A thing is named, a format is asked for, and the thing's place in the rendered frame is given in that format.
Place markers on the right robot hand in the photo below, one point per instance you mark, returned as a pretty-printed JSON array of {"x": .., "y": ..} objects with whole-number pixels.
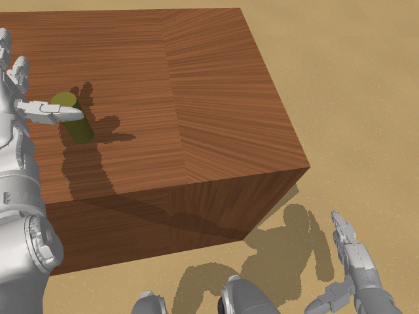
[{"x": 360, "y": 270}]

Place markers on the left robot hand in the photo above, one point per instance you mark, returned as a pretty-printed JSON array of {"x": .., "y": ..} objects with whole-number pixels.
[{"x": 14, "y": 84}]

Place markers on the right robot arm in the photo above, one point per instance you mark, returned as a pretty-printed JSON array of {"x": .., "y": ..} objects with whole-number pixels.
[{"x": 374, "y": 301}]

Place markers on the can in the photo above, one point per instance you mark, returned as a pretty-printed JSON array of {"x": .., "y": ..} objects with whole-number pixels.
[{"x": 79, "y": 130}]

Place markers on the left robot arm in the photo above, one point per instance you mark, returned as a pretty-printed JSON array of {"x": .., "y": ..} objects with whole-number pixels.
[{"x": 29, "y": 247}]

